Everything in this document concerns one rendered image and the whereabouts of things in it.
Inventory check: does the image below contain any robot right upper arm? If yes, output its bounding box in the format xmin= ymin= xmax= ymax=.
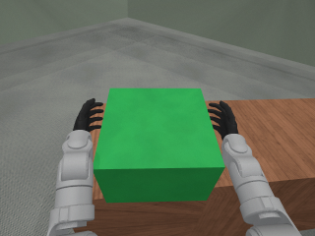
xmin=245 ymin=223 xmax=300 ymax=236

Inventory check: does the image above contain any robot left hand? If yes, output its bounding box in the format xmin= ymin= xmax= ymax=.
xmin=73 ymin=98 xmax=104 ymax=132

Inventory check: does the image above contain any robot right hand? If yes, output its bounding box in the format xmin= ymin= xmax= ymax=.
xmin=207 ymin=101 xmax=239 ymax=140

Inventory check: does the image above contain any robot right forearm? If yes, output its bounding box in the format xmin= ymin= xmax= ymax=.
xmin=221 ymin=134 xmax=302 ymax=236

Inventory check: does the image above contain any robot left forearm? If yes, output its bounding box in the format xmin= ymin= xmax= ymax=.
xmin=46 ymin=130 xmax=95 ymax=236

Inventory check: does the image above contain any carton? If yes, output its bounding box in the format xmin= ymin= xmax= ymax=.
xmin=93 ymin=88 xmax=225 ymax=204

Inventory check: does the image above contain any pedestal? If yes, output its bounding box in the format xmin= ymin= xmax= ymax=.
xmin=73 ymin=98 xmax=315 ymax=236

